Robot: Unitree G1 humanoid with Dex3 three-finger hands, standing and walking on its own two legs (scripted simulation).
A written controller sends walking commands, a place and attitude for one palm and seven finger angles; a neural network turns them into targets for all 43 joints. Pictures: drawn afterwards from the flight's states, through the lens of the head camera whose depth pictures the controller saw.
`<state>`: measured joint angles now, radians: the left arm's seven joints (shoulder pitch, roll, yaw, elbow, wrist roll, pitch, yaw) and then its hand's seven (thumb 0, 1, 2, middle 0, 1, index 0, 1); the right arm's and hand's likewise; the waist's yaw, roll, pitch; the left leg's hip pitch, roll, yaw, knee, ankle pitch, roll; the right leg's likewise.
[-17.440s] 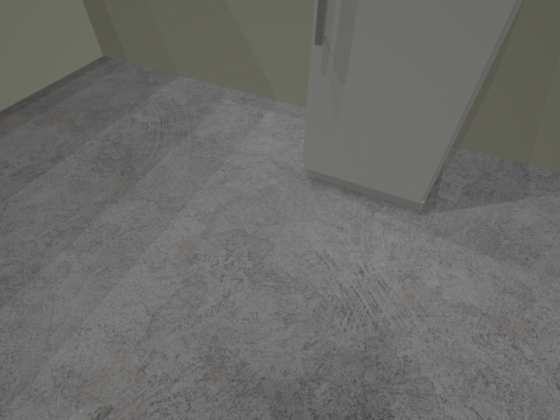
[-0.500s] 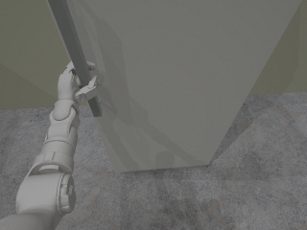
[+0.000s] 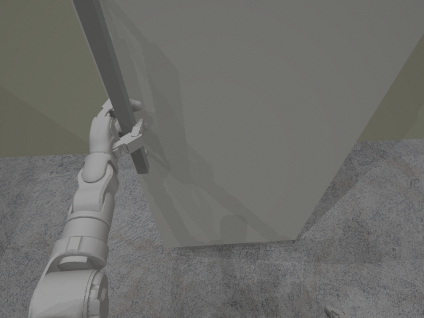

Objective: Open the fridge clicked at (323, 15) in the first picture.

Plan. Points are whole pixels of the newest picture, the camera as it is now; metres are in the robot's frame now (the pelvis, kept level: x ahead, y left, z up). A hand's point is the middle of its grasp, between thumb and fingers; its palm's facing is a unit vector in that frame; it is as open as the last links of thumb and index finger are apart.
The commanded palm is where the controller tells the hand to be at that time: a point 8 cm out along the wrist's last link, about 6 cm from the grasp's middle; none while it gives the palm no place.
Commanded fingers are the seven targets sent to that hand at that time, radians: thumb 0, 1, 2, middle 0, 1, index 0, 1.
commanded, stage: pull the door a little, standing still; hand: left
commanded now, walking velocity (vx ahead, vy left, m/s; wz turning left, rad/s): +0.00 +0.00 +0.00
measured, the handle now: (124, 100) +0.48 +0.17 +0.17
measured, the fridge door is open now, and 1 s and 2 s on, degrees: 0 23 62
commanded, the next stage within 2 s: walk backward, drawing the door open in 0.26 s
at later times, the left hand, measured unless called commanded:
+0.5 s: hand (137, 180) +0.32 +0.13 +0.12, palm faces -0.01 -0.99 -0.15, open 6.6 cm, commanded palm +0.29 +0.18 +0.12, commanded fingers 0.00 0.90 0.90 -0.45 -1.40 -0.45 -1.40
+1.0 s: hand (163, 241) +0.22 +0.07 +0.12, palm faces +0.24 -0.93 -0.28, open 6.8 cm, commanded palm +0.17 +0.12 +0.12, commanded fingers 0.00 0.90 0.90 -0.45 -1.40 -0.45 -1.40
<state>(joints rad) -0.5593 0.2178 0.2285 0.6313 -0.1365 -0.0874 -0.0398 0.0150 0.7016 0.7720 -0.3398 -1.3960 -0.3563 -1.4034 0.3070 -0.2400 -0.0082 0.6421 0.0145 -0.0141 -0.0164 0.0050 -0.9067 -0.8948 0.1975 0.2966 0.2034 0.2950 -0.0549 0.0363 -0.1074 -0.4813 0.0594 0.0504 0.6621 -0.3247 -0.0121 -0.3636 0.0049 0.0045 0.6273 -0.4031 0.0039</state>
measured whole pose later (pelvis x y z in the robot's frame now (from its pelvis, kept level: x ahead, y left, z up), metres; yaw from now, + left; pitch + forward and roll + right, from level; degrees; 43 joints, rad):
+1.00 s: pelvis -0.01 -0.09 +0.01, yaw +8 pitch -1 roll +3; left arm 0.32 0.19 0.00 -0.32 -0.03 0.00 0.11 -0.09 0.56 0.72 -0.40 -1.36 -0.29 -1.40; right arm 0.18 -0.18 0.02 0.56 -0.04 0.01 -0.07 0.01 -0.90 -0.89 0.20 0.30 0.20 0.30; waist -0.04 0.06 0.03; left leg -0.24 0.03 -0.18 0.43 -0.20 -0.10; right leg -0.32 0.02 -0.03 0.60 -0.25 -0.01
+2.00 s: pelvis -0.03 -0.52 +0.01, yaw +60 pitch -1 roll +3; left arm 0.19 0.21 -0.05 -0.33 0.02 -0.08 0.06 -0.04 0.54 0.77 -0.43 -1.37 -0.29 -1.38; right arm 0.17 -0.17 -0.02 0.68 -0.03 -0.13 -0.10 0.01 -0.91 -0.89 0.20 0.30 0.20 0.30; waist 0.00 -0.03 0.13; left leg -0.47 0.00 0.07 1.16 -0.57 -0.03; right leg -0.37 -0.09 -0.08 0.60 -0.21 -0.03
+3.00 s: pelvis -0.03 -0.65 +0.01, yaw +61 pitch -2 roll +0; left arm -0.48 0.29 0.16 0.44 -0.02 -0.09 0.06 -0.01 0.59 0.78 -0.39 -1.37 -0.31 -1.40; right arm 0.19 -0.22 0.02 0.70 0.03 -0.03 -0.09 0.01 -0.91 -0.89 0.20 0.30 0.21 0.30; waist -0.04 0.03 0.14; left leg -0.34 0.04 0.04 0.80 -0.46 -0.02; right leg -0.30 -0.01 -0.09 0.58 -0.26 -0.05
